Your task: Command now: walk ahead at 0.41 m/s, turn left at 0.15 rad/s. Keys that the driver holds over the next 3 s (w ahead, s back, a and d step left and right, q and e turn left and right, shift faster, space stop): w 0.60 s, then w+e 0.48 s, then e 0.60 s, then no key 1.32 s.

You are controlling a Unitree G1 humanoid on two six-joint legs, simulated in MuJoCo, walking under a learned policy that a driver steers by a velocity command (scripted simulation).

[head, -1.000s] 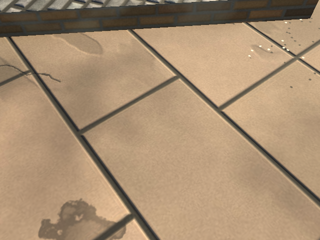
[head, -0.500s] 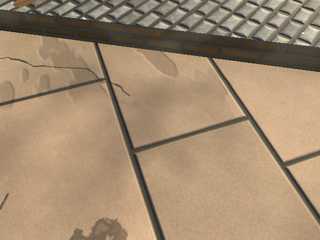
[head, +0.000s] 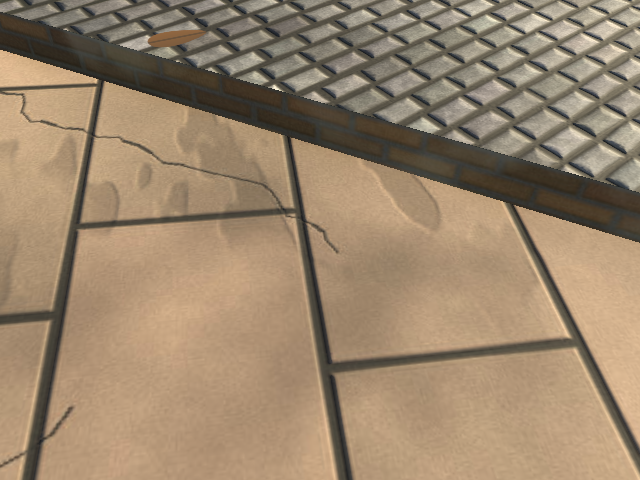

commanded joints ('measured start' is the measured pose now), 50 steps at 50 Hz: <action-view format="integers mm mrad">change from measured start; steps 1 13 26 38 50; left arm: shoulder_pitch -178 208 230 391 4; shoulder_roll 56 170 30 -63 -21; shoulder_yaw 1 29 -21 -48 -13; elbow -109 -25 59 65 -27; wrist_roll -3 -17 -33 -69 -12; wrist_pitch -32 -67 -106 -82 -9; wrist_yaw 0 31 28 47 -7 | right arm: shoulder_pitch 69 63 -307 62 -42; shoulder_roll -157 -133 -41 -281 -82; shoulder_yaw -36 -26 9 -60 -16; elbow -8 10 -84 -15 21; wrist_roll -3 -13 -18 -53 -1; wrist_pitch -22 -37 -1 -33 -79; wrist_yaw -6 -2 41 -11 -13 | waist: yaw -52 82 45 -53 35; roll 113 -83 -33 304 92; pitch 125 -41 115 -310 105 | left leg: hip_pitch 54 -628 -642 382 -95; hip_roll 302 61 167 578 321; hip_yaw -228 -40 138 -584 145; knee -89 1006 595 122 -92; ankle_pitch -61 -265 170 -71 229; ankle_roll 154 23 -74 216 41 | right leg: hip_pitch -188 658 465 -12 -149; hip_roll -8 -323 -78 141 -52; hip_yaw -1 647 54 0 17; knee -68 -564 -643 469 255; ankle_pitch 1 -398 461 -396 84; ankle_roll -6 -251 -186 -118 -72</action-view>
